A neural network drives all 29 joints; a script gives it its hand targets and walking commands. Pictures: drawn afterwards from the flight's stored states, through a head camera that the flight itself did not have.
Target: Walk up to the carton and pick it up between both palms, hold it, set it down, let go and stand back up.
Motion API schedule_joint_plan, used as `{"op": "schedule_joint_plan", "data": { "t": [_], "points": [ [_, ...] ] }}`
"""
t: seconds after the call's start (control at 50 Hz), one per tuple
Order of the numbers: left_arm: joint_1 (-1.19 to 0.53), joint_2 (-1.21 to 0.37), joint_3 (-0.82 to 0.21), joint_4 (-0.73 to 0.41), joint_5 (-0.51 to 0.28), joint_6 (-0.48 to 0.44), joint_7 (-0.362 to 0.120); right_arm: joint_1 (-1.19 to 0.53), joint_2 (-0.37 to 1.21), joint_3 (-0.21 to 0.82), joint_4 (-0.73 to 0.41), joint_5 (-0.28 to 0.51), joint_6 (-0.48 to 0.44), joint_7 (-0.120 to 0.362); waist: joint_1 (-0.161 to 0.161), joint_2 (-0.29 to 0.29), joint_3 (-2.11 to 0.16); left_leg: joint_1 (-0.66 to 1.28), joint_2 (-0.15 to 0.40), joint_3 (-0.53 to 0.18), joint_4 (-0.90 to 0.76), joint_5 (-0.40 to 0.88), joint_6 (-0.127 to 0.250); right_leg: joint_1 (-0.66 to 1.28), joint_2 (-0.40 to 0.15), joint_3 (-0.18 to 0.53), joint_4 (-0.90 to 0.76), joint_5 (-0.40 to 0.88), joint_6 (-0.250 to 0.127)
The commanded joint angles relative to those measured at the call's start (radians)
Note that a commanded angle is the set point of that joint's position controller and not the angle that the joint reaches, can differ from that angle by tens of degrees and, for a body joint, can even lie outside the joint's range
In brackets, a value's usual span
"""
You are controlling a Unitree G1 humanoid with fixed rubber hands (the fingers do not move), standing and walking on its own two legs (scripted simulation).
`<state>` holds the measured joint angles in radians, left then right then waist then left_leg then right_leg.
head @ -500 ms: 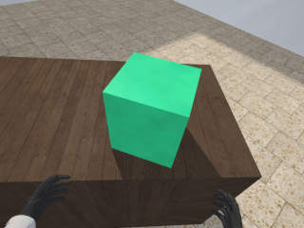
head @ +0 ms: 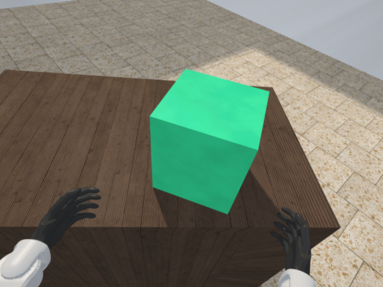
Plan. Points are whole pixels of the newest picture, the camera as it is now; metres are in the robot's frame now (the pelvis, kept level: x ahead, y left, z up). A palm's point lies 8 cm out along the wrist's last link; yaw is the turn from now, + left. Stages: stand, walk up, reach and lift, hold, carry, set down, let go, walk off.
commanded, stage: reach and lift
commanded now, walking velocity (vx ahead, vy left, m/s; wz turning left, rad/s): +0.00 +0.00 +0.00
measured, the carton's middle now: (206, 142) +0.44 -0.02 +0.05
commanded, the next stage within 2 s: none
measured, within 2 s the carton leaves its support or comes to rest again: neither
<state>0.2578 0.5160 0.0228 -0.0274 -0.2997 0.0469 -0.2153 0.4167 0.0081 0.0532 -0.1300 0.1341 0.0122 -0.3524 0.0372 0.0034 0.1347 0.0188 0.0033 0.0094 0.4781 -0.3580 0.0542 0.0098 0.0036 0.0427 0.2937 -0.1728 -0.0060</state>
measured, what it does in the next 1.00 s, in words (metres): stands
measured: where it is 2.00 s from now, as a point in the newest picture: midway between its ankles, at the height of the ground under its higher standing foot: outside the picture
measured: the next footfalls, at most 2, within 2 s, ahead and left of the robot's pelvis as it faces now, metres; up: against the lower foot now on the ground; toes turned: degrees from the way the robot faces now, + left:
none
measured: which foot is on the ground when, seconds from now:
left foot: down 0.00-1.00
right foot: down 0.00-1.00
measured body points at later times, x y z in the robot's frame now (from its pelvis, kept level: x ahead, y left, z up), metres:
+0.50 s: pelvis -0.01 -0.01 +0.00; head +0.00 +0.02 +0.45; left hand +0.31 +0.23 +0.09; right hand +0.24 -0.21 +0.09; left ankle -0.05 +0.07 -0.74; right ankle +0.01 -0.18 -0.74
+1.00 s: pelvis -0.01 -0.02 +0.01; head -0.01 +0.00 +0.45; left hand +0.38 +0.20 +0.14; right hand +0.30 -0.23 +0.13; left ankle -0.05 +0.07 -0.74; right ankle +0.01 -0.18 -0.74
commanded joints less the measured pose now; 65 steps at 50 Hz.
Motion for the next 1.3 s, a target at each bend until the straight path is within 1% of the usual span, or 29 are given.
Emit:
{"op": "schedule_joint_plan", "data": {
  "t": [0.0, 0.04, 0.1, 0.14, 0.24, 0.36, 0.46, 0.54, 0.6, 0.72, 0.78, 0.9, 0.94, 0.98, 1.04, 1.1, 1.14, 1.18, 1.24, 1.26, 1.28],
  "points": [
    [-0.188, 0.146, 0.063, -0.136, -0.02, 0.022, 0.013, -0.118, -0.067, -0.039, -0.177, 0.005, 0.064, -0.002, -0.032, 0.144, -0.078, -0.188, 0.107, -0.039, -0.133, 0.366, -0.09, 0.099, -0.024, 0.003, 0.006, 0.088, -0.076],
    [-0.222, 0.143, 0.064, -0.135, -0.02, 0.054, 0.017, -0.145, -0.083, -0.048, -0.185, 0.013, 0.111, 0.0, -0.038, 0.145, -0.088, -0.184, 0.107, -0.039, -0.133, 0.391, -0.094, 0.107, -0.024, 0.005, 0.007, 0.108, -0.076],
    [-0.271, 0.128, 0.071, -0.136, -0.012, 0.113, 0.016, -0.182, -0.106, -0.057, -0.192, 0.035, 0.176, 0.001, -0.048, 0.142, -0.111, -0.161, 0.101, -0.037, -0.127, 0.46, -0.101, 0.113, -0.024, 0.011, 0.002, 0.152, -0.076],
    [-0.299, 0.126, 0.083, -0.141, -0.005, 0.149, 0.012, -0.209, -0.124, -0.062, -0.21, 0.052, 0.21, 0.002, -0.048, 0.137, -0.135, -0.148, 0.093, -0.032, -0.122, 0.491, -0.104, 0.125, -0.024, 0.01, 0.001, 0.18, -0.074],
    [-0.371, 0.115, 0.106, -0.138, 0.01, 0.222, 0.006, -0.27, -0.148, -0.072, -0.245, 0.08, 0.277, 0.005, -0.048, 0.112, -0.155, -0.137, 0.083, -0.018, -0.127, 0.517, -0.101, 0.133, -0.02, 0.012, -0.002, 0.219, -0.069],
    [-0.475, 0.118, 0.117, -0.115, 0.012, 0.282, -0.005, -0.353, -0.163, -0.08, -0.28, 0.097, 0.333, 0.001, -0.054, 0.082, -0.184, -0.147, 0.07, -0.001, -0.137, 0.476, -0.088, 0.14, -0.019, 0.011, 0.0, 0.254, -0.061],
    [-0.578, 0.134, 0.122, -0.09, 0.008, 0.31, -0.005, -0.438, -0.165, -0.086, -0.276, 0.106, 0.371, -0.003, -0.062, 0.081, -0.224, -0.165, 0.063, 0.012, -0.152, 0.409, -0.074, 0.149, -0.021, 0.013, 0.006, 0.253, -0.058],
    [-0.671, 0.157, 0.123, -0.042, 0.005, 0.334, -0.004, -0.522, -0.166, -0.095, -0.24, 0.113, 0.403, -0.01, -0.073, 0.087, -0.241, -0.184, 0.059, 0.018, -0.16, 0.364, -0.065, 0.152, -0.023, 0.016, 0.01, 0.247, -0.058],
    [-0.727, 0.169, 0.119, 0.006, 0.002, 0.355, -0.009, -0.583, -0.161, -0.095, -0.209, 0.119, 0.429, -0.018, -0.083, 0.068, -0.246, -0.201, 0.057, 0.022, -0.171, 0.323, -0.054, 0.158, -0.024, 0.015, 0.011, 0.253, -0.053],
    [-0.841, 0.195, 0.121, 0.066, 0.005, 0.393, -0.017, -0.7, -0.165, -0.097, -0.166, 0.139, 0.457, -0.032, -0.097, 0.072, -0.284, -0.192, 0.046, 0.031, -0.17, 0.324, -0.05, 0.169, -0.024, 0.009, 0.018, 0.292, -0.046],
    [-0.904, 0.202, 0.112, 0.11, 0.0, 0.405, -0.023, -0.763, -0.163, -0.097, -0.139, 0.144, 0.468, -0.035, -0.11, 0.054, -0.296, -0.198, 0.041, 0.035, -0.174, 0.299, -0.042, 0.172, -0.023, 0.006, 0.019, 0.299, -0.042],
    [-1.02, 0.225, 0.101, 0.18, 0.002, 0.422, -0.022, -0.879, -0.165, -0.103, -0.07, 0.155, 0.481, -0.041, -0.131, 0.062, -0.33, -0.201, 0.034, 0.037, -0.176, 0.288, -0.039, 0.178, -0.02, -0.002, 0.025, 0.322, -0.038],
    [-1.041, 0.227, 0.101, 0.2, 0.009, 0.428, -0.022, -0.901, -0.169, -0.106, -0.05, 0.158, 0.482, -0.042, -0.138, 0.069, -0.336, -0.191, 0.033, 0.037, -0.172, 0.306, -0.042, 0.178, -0.017, -0.005, 0.026, 0.342, -0.039],
    [-1.074, 0.231, 0.103, 0.212, 0.012, 0.434, -0.022, -0.933, -0.173, -0.104, -0.034, 0.165, 0.482, -0.041, -0.142, 0.064, -0.356, -0.18, 0.03, 0.037, -0.167, 0.329, -0.044, 0.182, -0.013, -0.009, 0.025, 0.36, -0.037],
    [-1.126, 0.236, 0.099, 0.239, 0.015, 0.439, -0.016, -0.989, -0.179, -0.112, -0.016, 0.164, 0.476, -0.039, -0.151, 0.07, -0.383, -0.183, 0.025, 0.038, -0.166, 0.331, -0.046, 0.184, -0.01, -0.014, 0.03, 0.374, -0.034],
    [-1.169, 0.23, 0.096, 0.273, 0.021, 0.442, -0.013, -1.027, -0.187, -0.114, 0.031, 0.171, 0.473, -0.033, -0.158, 0.078, -0.392, -0.168, 0.025, 0.035, -0.16, 0.368, -0.053, 0.182, -0.004, -0.019, 0.027, 0.392, -0.036],
    [-1.209, 0.232, 0.092, 0.31, 0.023, 0.442, -0.014, -1.068, -0.191, -0.118, 0.055, 0.169, 0.473, -0.031, -0.166, 0.07, -0.4, -0.175, 0.021, 0.034, -0.159, 0.365, -0.051, 0.185, -0.003, -0.02, 0.026, 0.398, -0.034],
    [-1.238, 0.227, 0.085, 0.322, 0.025, 0.44, -0.01, -1.098, -0.191, -0.117, 0.071, 0.171, 0.467, -0.028, -0.17, 0.071, -0.418, -0.174, 0.02, 0.034, -0.16, 0.369, -0.051, 0.183, 0.0, -0.024, 0.027, 0.402, -0.033],
    [-1.277, 0.22, 0.081, 0.36, 0.033, 0.44, -0.007, -1.131, -0.198, -0.121, 0.116, 0.174, 0.462, -0.022, -0.181, 0.076, -0.427, -0.161, 0.019, 0.032, -0.154, 0.401, -0.057, 0.181, 0.007, -0.028, 0.026, 0.422, -0.033],
    [-1.306, 0.236, 0.087, 0.404, 0.029, 0.443, -0.01, -1.202, -0.194, -0.097, 0.128, 0.192, 0.466, -0.016, -0.149, 0.09, -0.418, -0.185, 0.001, 0.03, -0.148, 0.414, -0.05, 0.179, 0.002, -0.037, 0.037, 0.427, -0.045],
    [-1.317, 0.24, 0.084, 0.418, 0.028, 0.442, -0.01, -1.21, -0.204, -0.109, 0.141, 0.194, 0.466, -0.015, -0.166, 0.078, -0.426, -0.183, 0.001, 0.027, -0.15, 0.407, -0.048, 0.181, 0.004, -0.037, 0.038, 0.43, -0.043]
  ]
}}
